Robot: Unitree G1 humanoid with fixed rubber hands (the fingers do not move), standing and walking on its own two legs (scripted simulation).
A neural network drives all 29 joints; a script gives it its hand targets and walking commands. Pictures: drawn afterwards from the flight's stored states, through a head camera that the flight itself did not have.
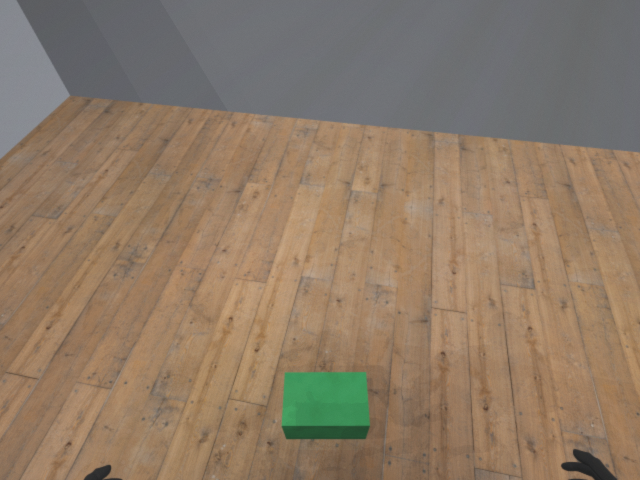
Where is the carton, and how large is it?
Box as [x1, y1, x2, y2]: [282, 372, 369, 438]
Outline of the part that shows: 285,372 282,427 286,438 365,438 369,426 365,372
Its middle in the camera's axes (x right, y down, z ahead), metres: +0.02 +0.47 +1.12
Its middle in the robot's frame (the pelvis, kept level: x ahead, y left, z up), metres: +0.41 +0.00 -0.70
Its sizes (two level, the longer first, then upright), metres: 0.232 0.142 0.153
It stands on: the floor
